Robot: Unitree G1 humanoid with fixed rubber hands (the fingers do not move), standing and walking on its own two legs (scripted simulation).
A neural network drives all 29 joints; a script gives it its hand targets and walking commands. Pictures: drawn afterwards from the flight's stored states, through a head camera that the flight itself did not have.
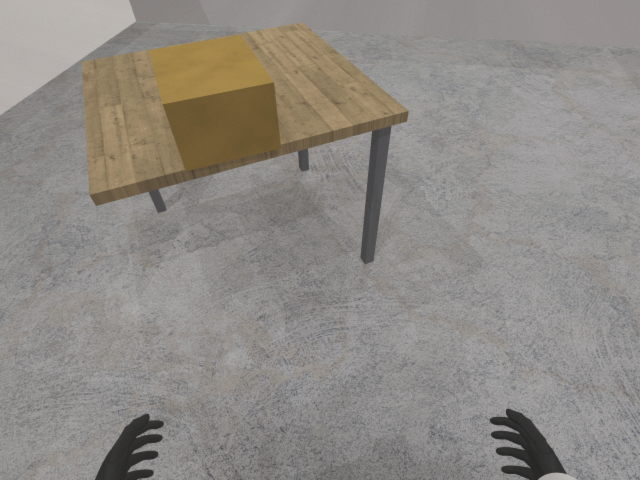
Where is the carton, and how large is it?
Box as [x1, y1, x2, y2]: [149, 35, 280, 170]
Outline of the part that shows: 240,35 149,50 162,103 185,170 280,148 273,82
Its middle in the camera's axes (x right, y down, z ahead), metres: -0.26 -0.36 +0.96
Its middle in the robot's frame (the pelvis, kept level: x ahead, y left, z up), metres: +0.96 +0.26 +0.01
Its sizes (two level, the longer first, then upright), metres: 0.300 0.237 0.169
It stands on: a table, 0.68 m high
